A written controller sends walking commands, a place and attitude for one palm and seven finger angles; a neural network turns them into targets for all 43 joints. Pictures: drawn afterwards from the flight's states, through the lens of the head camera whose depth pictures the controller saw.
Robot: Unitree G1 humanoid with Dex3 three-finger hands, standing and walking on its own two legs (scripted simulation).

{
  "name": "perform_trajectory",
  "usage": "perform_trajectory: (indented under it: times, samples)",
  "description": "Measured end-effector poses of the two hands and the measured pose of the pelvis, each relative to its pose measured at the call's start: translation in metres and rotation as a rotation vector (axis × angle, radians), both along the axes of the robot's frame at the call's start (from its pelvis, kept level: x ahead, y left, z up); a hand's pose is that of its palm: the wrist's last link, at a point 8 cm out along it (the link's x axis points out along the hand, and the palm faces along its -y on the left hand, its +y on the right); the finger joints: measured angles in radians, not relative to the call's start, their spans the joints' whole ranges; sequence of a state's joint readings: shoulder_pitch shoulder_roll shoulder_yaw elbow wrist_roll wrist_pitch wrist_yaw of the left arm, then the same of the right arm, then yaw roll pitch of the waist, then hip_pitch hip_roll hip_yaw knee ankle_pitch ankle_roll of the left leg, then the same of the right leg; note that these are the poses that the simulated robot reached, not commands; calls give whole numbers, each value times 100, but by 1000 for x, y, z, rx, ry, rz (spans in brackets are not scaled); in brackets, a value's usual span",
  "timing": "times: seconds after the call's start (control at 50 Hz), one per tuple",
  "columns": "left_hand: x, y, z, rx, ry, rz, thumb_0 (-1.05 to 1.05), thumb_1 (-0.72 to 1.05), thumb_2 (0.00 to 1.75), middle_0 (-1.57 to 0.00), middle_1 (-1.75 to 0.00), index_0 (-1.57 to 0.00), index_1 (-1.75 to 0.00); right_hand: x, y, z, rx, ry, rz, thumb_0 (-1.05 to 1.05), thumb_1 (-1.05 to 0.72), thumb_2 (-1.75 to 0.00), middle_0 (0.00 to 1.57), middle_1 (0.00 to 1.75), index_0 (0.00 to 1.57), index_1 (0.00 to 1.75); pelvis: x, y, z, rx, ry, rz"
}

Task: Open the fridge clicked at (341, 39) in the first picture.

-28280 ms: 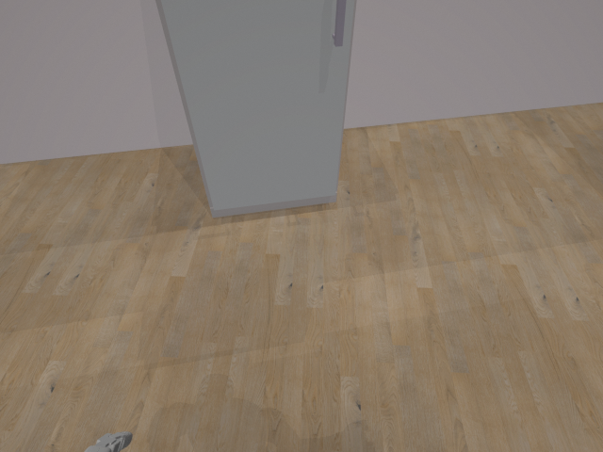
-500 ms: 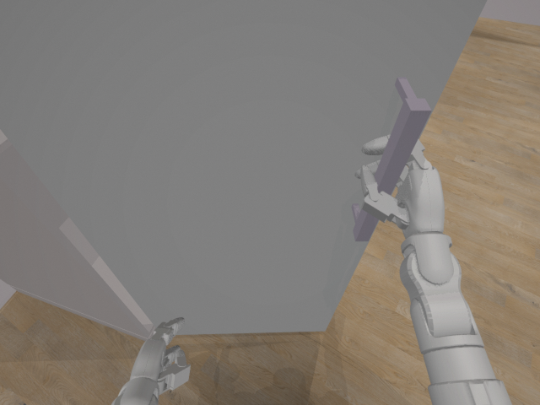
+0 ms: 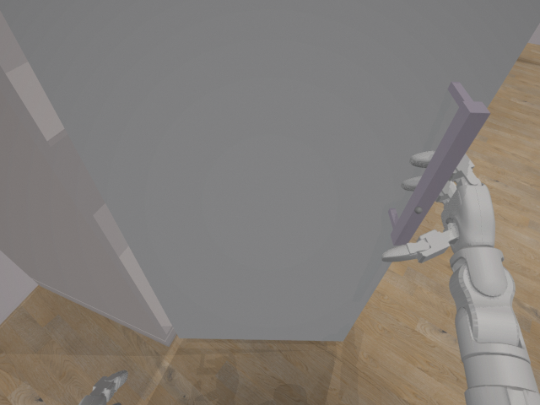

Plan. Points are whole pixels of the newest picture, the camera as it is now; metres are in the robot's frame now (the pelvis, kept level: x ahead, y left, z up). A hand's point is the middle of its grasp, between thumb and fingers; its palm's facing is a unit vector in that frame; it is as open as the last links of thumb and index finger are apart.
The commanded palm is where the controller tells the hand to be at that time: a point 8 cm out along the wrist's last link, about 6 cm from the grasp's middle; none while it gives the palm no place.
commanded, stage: loosen the grip on the handle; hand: right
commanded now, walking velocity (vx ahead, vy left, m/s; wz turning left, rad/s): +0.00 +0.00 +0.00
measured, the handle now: (423, 176) +0.41 -0.17 +0.16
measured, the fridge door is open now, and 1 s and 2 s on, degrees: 68 68 68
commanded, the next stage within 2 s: slip the hand off the handle in 0.10 s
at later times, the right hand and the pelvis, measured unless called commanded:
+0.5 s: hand (476, 214) +0.36 -0.23 +0.15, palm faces +0.06 +0.99 -0.15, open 14.7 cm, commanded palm +0.33 -0.28 +0.15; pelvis +0.02 -0.02 +0.00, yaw -1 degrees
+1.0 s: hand (494, 235) +0.32 -0.24 +0.15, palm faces -0.02 +0.99 -0.15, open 14.7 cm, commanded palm +0.29 -0.30 +0.15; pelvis +0.01 -0.04 +0.00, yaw +0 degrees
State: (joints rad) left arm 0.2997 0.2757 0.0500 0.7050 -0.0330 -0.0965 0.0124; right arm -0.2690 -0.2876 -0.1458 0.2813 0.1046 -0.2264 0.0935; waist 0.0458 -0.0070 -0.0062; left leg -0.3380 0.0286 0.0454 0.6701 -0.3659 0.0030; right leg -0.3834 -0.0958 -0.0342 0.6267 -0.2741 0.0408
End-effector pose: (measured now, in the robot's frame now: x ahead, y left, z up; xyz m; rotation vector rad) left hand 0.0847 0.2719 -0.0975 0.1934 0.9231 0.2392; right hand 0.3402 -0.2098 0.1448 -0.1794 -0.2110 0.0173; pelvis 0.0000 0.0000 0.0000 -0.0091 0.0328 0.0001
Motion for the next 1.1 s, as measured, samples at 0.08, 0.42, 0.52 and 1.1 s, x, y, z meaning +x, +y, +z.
perform_trajectory:
  times: [0.08, 0.42, 0.52, 1.1]
  samples:
    - [3, -7, -4, -20, 8, 6, 2, 90, 90, -20, -30, -20, -30, 5, -7, 4, 12, -10, -18, -1, 51, -23, 34, 124, 30, 122, 6, 1, 1, 0, 4, 2]
    - [71, -40, 6, -27, -120, -91, 1, 90, 90, -20, -30, -20, -30, -7, -58, 4, 23, -11, -59, -1, 55, -20, 26, 115, 26, 115, 18, -14, -1, 5, 20, -8]
    - [76, -44, 11, 2, -127, -104, 1, 90, 90, -20, -30, -20, -30, -8, -73, 5, 35, -35, -48, -1, 55, -20, 26, 115, 26, 115, 16, -21, -2, 12, 22, -13]
    - [49, -63, 10, -11, -141, -82, 2, 90, 90, -20, -30, -21, -30, -54, -85, -9, 53, 10, -28, -1, 55, -20, 26, 115, 26, 115, 4, -33, -3, 18, -2, -1]
